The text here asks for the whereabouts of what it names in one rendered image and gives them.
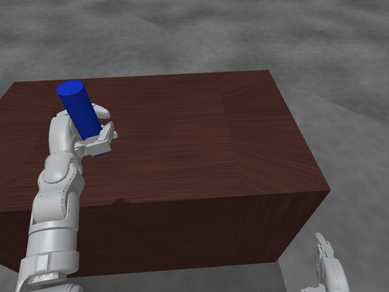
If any can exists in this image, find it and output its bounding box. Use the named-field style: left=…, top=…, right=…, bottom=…
left=57, top=80, right=106, bottom=156

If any left robot arm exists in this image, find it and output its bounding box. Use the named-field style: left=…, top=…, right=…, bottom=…
left=15, top=152, right=84, bottom=292

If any right robot hand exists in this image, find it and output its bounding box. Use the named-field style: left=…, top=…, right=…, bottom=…
left=300, top=232, right=350, bottom=292

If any left robot hand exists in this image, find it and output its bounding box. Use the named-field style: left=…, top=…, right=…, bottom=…
left=49, top=103, right=118, bottom=162

